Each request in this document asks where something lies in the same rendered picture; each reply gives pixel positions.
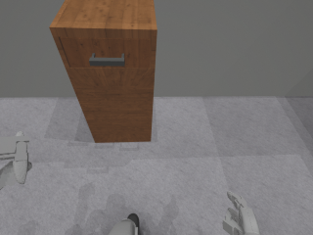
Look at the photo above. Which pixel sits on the right robot hand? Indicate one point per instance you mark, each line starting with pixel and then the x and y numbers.
pixel 242 222

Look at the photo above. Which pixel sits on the robot left shin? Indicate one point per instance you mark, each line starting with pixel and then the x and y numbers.
pixel 127 219

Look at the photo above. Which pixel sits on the drawer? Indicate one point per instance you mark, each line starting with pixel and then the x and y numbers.
pixel 79 50

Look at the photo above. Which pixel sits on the left robot hand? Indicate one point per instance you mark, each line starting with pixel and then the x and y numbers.
pixel 14 147

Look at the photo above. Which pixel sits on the cabinet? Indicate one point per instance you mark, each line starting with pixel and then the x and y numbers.
pixel 117 102

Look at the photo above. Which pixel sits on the robot left thigh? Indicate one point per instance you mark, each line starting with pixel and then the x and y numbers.
pixel 124 228

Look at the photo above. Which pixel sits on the handle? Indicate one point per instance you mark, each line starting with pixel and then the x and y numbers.
pixel 106 62

